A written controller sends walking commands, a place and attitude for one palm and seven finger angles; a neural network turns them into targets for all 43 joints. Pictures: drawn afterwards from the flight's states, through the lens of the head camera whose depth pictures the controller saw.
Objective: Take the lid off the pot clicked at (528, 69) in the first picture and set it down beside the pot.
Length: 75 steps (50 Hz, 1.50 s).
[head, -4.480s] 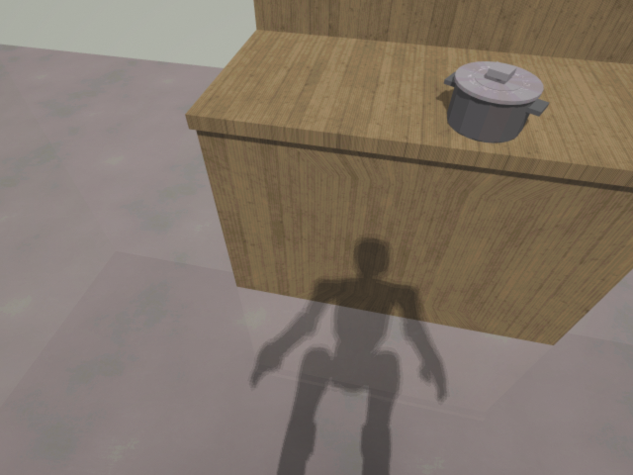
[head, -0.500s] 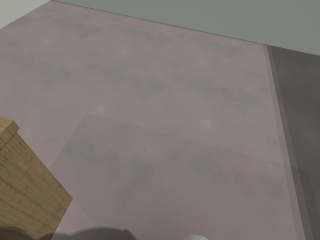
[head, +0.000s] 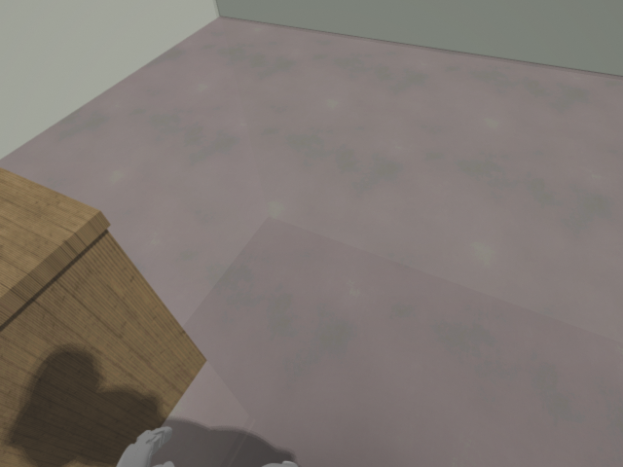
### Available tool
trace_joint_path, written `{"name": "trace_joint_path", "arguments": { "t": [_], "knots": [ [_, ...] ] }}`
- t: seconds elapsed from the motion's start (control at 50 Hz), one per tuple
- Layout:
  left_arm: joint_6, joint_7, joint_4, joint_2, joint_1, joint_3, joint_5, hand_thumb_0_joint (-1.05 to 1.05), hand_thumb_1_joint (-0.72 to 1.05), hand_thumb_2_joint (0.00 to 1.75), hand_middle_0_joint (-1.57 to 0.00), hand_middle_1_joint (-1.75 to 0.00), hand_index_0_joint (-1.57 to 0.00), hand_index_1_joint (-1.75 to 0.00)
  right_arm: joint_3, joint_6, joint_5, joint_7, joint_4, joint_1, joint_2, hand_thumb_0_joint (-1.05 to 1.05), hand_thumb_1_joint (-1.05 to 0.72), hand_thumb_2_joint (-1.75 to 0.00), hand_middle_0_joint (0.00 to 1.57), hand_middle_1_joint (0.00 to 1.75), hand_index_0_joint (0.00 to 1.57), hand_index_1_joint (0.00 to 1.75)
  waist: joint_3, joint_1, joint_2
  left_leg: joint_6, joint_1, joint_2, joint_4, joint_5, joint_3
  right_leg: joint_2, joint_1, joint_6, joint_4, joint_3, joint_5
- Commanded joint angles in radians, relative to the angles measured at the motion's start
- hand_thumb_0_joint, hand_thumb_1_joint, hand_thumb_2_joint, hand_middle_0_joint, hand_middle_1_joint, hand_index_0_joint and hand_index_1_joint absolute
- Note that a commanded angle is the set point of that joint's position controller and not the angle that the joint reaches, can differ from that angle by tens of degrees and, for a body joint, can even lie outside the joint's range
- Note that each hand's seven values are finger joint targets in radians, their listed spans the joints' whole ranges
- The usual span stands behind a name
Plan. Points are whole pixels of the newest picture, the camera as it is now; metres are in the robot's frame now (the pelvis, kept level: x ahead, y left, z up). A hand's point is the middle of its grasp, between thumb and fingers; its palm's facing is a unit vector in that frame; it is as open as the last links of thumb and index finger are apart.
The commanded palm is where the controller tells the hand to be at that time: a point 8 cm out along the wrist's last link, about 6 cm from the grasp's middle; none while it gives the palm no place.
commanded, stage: turn to face it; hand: left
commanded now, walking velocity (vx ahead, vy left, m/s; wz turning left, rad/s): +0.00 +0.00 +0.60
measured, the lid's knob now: out of the picture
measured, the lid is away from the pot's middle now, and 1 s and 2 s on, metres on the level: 0.00 0.00 0.00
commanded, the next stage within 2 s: take the last steps up to it in 1.62 s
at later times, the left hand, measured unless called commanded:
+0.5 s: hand out of the picture -0.13 +0.18 -0.17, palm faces +0.43 -0.86 -0.27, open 7.4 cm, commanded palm none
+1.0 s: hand out of the picture -0.07 +0.28 -0.15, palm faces +0.60 -0.76 -0.26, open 7.4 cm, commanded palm none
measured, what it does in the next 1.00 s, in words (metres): steps on the spot, turning left: left foot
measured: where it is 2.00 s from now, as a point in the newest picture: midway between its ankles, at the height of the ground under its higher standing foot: outside the picture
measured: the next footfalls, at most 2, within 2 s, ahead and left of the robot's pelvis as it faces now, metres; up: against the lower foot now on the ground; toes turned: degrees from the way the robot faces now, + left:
left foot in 0.54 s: -0.03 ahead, +0.12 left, +0.00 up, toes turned +30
right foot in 1.20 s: +0.07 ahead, -0.05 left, +0.00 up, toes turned +47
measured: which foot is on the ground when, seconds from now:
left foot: up 0.00-0.52, down 0.54-1.00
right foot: down 0.00-0.54, up 0.56-1.00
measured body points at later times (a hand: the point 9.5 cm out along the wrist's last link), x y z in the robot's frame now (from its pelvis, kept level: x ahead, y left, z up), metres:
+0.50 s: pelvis -0.03 +0.00 +0.00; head +0.02 +0.02 +0.45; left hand -0.15 +0.23 -0.15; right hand +0.21 -0.18 -0.13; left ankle -0.07 +0.11 -0.71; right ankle -0.01 -0.10 -0.74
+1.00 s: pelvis -0.04 +0.03 +0.01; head -0.02 +0.06 +0.45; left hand -0.10 +0.32 -0.13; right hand +0.13 -0.15 -0.13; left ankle -0.07 +0.10 -0.74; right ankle +0.06 -0.10 -0.68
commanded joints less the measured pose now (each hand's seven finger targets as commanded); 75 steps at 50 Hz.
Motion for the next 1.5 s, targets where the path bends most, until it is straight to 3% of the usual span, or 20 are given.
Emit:
{"name": "trace_joint_path", "arguments": {
  "t": [0.0,0.06,0.32,0.44,0.48,0.5,0.52,0.54,0.6,0.66,0.82,1.0,1.12,1.14,1.16,1.18,1.2,1.26,1.3,1.48],
  "knots": [
    [-0.027,0.02,-0.1,0.169,-0.049,0.043,-0.004,0.0,0.9,0.9,-0.2,-0.3,-0.2,-0.3,-0.023,-0.017,-0.015,0.011,-0.075,0.03,-0.095,0.0,-0.9,-0.9,0.2,0.3,0.2,0.3,0.013,-0.018,-0.25,-0.032,-0.157,0.102,0.454,-0.068,0.078,-0.372,0.0,-0.055,-0.298,0.234,0.053],
    [-0.047,0.01,-0.078,0.132,0.03,0.025,-0.004,0.0,0.9,0.9,-0.2,-0.3,-0.2,-0.3,-0.012,-0.015,-0.011,0.025,-0.069,0.012,-0.085,0.0,-0.9,-0.9,0.2,0.3,0.2,0.3,0.023,0.003,-0.226,-0.062,-0.185,0.129,0.529,0.025,0.143,-0.306,0.097,-0.043,-0.192,0.039,0.41],
    [-0.04,0.011,-0.01,0.173,0.277,0.032,0.017,0.0,0.9,0.9,-0.2,-0.3,-0.2,-0.3,0.024,-0.006,-0.004,0.029,-0.131,-0.24,-0.076,0.0,-0.9,-0.9,0.2,0.3,0.2,0.3,-0.032,0.099,-0.271,-0.062,-0.149,0.166,0.319,-0.057,0.218,-0.388,0.276,-0.086,-0.122,-0.042,0.629],
    [-0.026,0.004,0.0,0.211,0.248,0.051,0.022,0.0,0.9,0.9,-0.2,-0.3,-0.2,-0.3,0.039,-0.031,0.004,0.028,-0.152,-0.241,-0.063,0.0,-0.9,-0.9,0.2,0.3,0.2,0.3,-0.072,0.098,-0.291,-0.014,0.07,0.153,-0.01,-0.061,0.292,-0.43,0.206,-0.077,-0.052,-0.117,0.58],
    [-0.022,-0.002,0.002,0.217,0.222,0.056,0.009,0.0,0.9,0.9,-0.2,-0.3,-0.2,-0.3,0.027,-0.043,-0.002,0.026,-0.133,-0.134,-0.1,0.0,-0.9,-0.9,0.2,0.3,0.2,0.3,-0.127,0.035,-0.249,0.009,0.279,0.15,-0.257,0.146,0.287,-0.4,0.12,-0.005,0.124,-0.207,0.493],
    [-0.019,-0.007,-0.012,0.181,0.223,0.052,0.003,0.0,0.9,0.9,-0.2,-0.3,-0.2,-0.3,0.005,-0.054,-0.005,0.022,-0.117,-0.057,-0.193,0.0,-0.9,-0.9,0.2,0.3,0.2,0.3,-0.187,-0.006,-0.016,0.065,0.495,0.296,-0.342,0.321,0.093,-0.323,-0.082,0.06,0.351,-0.232,0.222],
    [-0.017,-0.013,-0.062,0.128,0.184,0.033,-0.001,0.0,0.9,0.9,-0.2,-0.3,-0.2,-0.3,-0.022,-0.055,0.003,0.013,-0.114,-0.003,-0.298,0.0,-0.9,-0.9,0.2,0.3,0.2,0.3,-0.194,-0.038,0.248,0.201,0.59,0.543,-0.334,0.796,-0.243,-0.179,-0.369,0.14,0.556,-0.19,-0.378],
    [-0.001,-0.006,-0.07,0.161,0.139,0.034,0.008,0.0,0.9,0.9,-0.2,-0.3,-0.2,-0.3,-0.021,-0.043,0.01,0.012,-0.092,0.021,-0.295,0.0,-0.9,-0.9,0.2,0.3,0.2,0.3,-0.18,-0.038,0.114,0.265,0.542,0.579,-0.311,0.819,-0.175,-0.193,-0.386,0.126,0.64,-0.091,-0.376],
    [0.005,-0.012,-0.029,0.159,0.113,0.047,0.01,0.0,0.9,0.9,-0.2,-0.3,-0.2,-0.3,0.006,-0.05,0.001,-0.004,-0.124,-0.125,-0.205,0.0,-0.9,-0.9,0.2,0.3,0.2,0.3,-0.054,0.024,0.073,0.195,0.339,0.401,-0.347,0.601,-0.059,-0.188,-0.361,0.133,0.703,-0.029,-0.159],
    [0.007,-0.017,-0.005,0.156,0.159,0.05,0.011,0.0,0.9,0.9,-0.2,-0.3,-0.2,-0.3,0.012,-0.058,0.005,0.001,-0.137,-0.164,-0.18,0.0,-0.9,-0.9,0.2,0.3,0.2,0.3,-0.029,0.059,0.056,0.148,0.281,0.317,-0.386,0.494,0.001,-0.166,-0.319,0.143,0.683,-0.026,-0.039],
    [0.007,-0.005,-0.042,0.16,0.045,0.052,0.01,0.0,0.9,0.9,-0.2,-0.3,-0.2,-0.3,0.002,-0.055,-0.001,0.0,-0.111,-0.054,-0.169,0.0,-0.9,-0.9,0.2,0.3,0.2,0.3,-0.018,0.024,0.028,0.189,0.284,0.314,-0.429,0.233,-0.188,-0.137,-0.34,0.152,0.545,0.024,-0.033],
    [-0.006,0.002,-0.095,0.136,-0.068,0.034,-0.004,0.0,0.9,0.9,-0.2,-0.3,-0.2,-0.3,-0.007,-0.051,-0.011,-0.011,-0.075,0.053,-0.17,0.0,-0.9,-0.9,0.2,0.3,0.2,0.3,-0.094,-0.012,0.042,0.232,0.375,0.314,-0.336,0.512,-0.344,-0.066,-0.281,0.124,0.368,0.048,-0.158],
    [-0.014,0.012,-0.078,0.132,0.02,0.031,-0.019,0.0,0.9,0.9,-0.2,-0.3,-0.2,-0.3,-0.008,-0.038,-0.004,-0.007,-0.078,0.002,-0.168,0.0,-0.9,-0.9,0.2,0.3,0.2,0.3,-0.121,0.042,0.03,0.174,0.196,0.247,-0.27,0.501,-0.334,-0.02,0.059,0.096,0.021,0.03,-0.018],
    [-0.02,0.015,-0.069,0.147,0.05,0.035,-0.019,0.0,0.9,0.9,-0.2,-0.3,-0.2,-0.3,-0.006,-0.036,0.003,-0.004,-0.079,-0.004,-0.154,0.0,-0.9,-0.9,0.2,0.3,0.2,0.3,-0.125,0.059,-0.004,0.131,0.109,0.213,-0.234,0.37,-0.3,-0.049,0.19,0.09,-0.128,0.043,0.082],
    [-0.028,0.02,-0.068,0.201,0.056,0.045,-0.012,0.0,0.9,0.9,-0.2,-0.3,-0.2,-0.3,0.0,-0.034,0.015,0.0,-0.079,0.022,-0.097,0.0,-0.9,-0.9,0.2,0.3,0.2,0.3,-0.129,0.058,-0.173,0.063,-0.077,0.145,-0.11,0.062,-0.195,-0.223,0.365,0.051,-0.229,0.197,0.082],
    [-0.026,0.023,-0.081,0.269,0.06,0.057,0.002,0.0,0.9,0.9,-0.2,-0.3,-0.2,-0.3,0.004,-0.037,0.011,-0.005,-0.102,0.027,-0.064,0.0,-0.9,-0.9,0.2,0.3,0.2,0.3,-0.099,0.066,-0.379,-0.015,-0.233,0.014,0.128,-0.204,0.029,-0.475,0.371,-0.057,-0.254,0.444,0.124],
    [-0.02,0.021,-0.089,0.265,0.056,0.049,0.0,0.0,0.9,0.9,-0.2,-0.3,-0.2,-0.3,-0.012,-0.035,-0.006,-0.005,-0.099,0.022,-0.121,0.0,-0.9,-0.9,0.2,0.3,0.2,0.3,-0.069,0.054,-0.251,-0.012,-0.142,0.041,0.311,-0.216,0.035,-0.528,0.16,-0.12,-0.263,0.386,0.171],
    [-0.03,0.013,-0.103,0.15,-0.06,0.025,-0.007,0.0,0.9,0.9,-0.2,-0.3,-0.2,-0.3,-0.009,-0.008,-0.015,0.017,-0.046,0.048,-0.094,0.0,-0.9,-0.9,0.2,0.3,0.2,0.3,0.046,-0.016,-0.188,-0.023,-0.111,0.099,0.512,-0.031,0.08,-0.327,0.014,-0.082,-0.259,0.141,0.165],
    [-0.042,0.01,-0.089,0.132,-0.018,0.021,-0.007,0.0,0.9,0.9,-0.2,-0.3,-0.2,-0.3,-0.003,-0.007,-0.01,0.024,-0.043,0.053,-0.078,0.0,-0.9,-0.9,0.2,0.3,0.2,0.3,0.025,-0.011,-0.198,-0.034,-0.119,0.107,0.535,0.021,0.105,-0.295,0.054,-0.067,-0.225,0.048,0.305],
    [-0.05,0.011,-0.007,0.159,0.226,0.03,0.011,0.0,0.9,0.9,-0.2,-0.3,-0.2,-0.3,0.025,-0.005,-0.006,0.014,-0.081,-0.131,-0.062,0.0,-0.9,-0.9,0.2,0.3,0.2,0.3,-0.027,0.077,-0.242,-0.053,-0.128,0.135,0.354,-0.056,0.155,-0.332,0.269,-0.101,-0.128,0.018,0.728]
  ]
}}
